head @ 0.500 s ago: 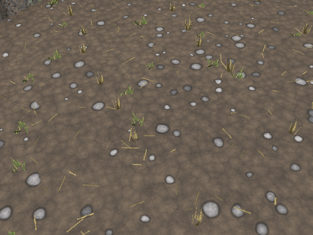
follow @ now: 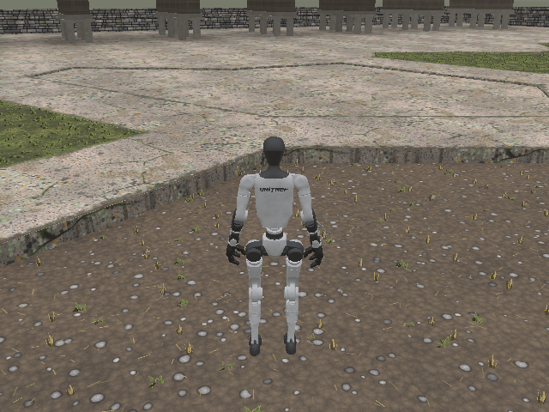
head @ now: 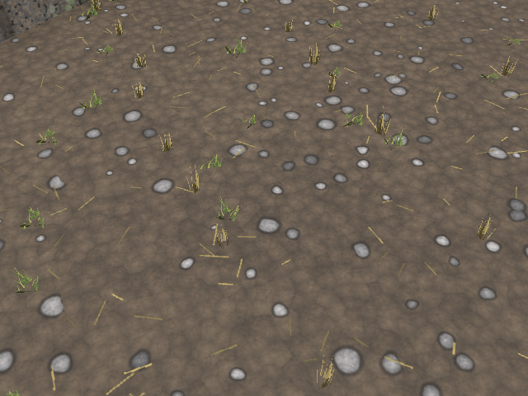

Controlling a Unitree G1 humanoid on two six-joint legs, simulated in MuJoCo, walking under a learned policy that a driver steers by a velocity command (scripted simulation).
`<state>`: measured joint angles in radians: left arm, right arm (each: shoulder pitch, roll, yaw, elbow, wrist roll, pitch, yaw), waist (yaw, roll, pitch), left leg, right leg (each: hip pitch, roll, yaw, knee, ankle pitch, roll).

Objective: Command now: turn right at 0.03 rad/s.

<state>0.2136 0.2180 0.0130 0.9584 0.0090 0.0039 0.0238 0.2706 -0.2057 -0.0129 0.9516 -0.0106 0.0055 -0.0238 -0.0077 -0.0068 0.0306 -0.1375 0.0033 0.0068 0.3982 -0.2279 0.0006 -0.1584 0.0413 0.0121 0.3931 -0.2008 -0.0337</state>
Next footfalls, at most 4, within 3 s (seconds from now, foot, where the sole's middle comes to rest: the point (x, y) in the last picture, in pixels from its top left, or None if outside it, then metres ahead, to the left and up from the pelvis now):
1.14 left None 0.39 0.08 -0.78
1.66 right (298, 327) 0.72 -0.07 -0.78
2.16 left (217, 309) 0.78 0.15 -0.78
2.70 right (229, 225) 1.08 0.13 -0.78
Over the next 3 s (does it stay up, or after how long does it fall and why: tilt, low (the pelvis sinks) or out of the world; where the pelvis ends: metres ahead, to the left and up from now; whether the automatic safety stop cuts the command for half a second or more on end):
stays up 1.04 0.20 0.00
